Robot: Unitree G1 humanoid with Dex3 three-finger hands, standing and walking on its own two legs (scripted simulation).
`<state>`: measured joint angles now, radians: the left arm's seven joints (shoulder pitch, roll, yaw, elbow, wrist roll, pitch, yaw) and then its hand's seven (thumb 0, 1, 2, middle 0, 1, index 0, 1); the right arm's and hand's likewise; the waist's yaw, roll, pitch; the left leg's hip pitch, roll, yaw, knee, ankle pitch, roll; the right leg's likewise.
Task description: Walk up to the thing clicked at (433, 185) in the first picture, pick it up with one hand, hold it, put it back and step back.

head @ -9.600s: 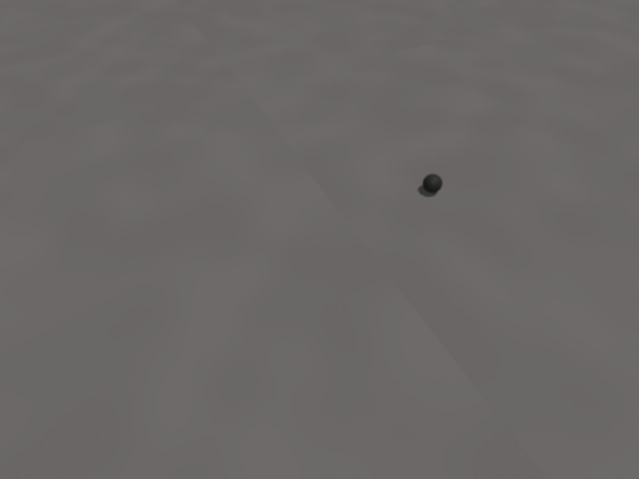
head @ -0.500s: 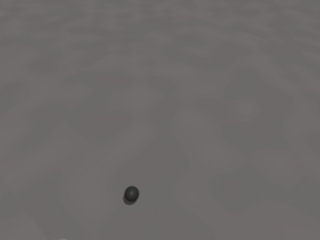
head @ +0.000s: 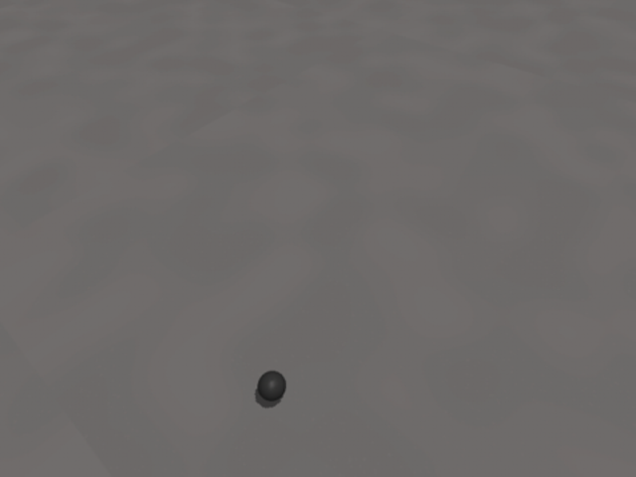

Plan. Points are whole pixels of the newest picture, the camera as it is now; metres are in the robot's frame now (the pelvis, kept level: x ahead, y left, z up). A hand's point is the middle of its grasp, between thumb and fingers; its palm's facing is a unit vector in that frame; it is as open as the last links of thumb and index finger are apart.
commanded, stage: stand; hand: left
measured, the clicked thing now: (271, 385) +0.50 +0.20 -0.74
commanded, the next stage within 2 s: none
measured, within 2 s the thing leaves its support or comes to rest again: neither
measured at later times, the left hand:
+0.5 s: hand out of the picture +0.06 +0.25 -0.16, palm faces -0.02 -0.94 -0.33, open 7.4 cm
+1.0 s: hand out of the picture +0.07 +0.26 -0.16, palm faces -0.01 -0.94 -0.35, open 7.4 cm
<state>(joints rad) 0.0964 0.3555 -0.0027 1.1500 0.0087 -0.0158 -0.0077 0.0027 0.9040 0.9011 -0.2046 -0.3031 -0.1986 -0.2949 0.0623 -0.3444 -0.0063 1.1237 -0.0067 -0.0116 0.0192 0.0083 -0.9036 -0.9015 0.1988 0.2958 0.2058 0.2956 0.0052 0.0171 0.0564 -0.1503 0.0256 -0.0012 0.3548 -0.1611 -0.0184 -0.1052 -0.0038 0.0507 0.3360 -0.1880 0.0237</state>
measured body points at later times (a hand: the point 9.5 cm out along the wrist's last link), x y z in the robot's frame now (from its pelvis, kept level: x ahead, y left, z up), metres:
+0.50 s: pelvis -0.01 +0.00 +0.00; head +0.00 +0.00 +0.45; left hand +0.06 +0.30 -0.13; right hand +0.07 -0.30 -0.13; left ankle +0.02 +0.13 -0.75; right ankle +0.00 -0.14 -0.75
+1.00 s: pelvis +0.01 +0.00 +0.00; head +0.01 +0.00 +0.45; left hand +0.07 +0.31 -0.13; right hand +0.09 -0.30 -0.13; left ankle +0.02 +0.13 -0.75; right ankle +0.00 -0.14 -0.75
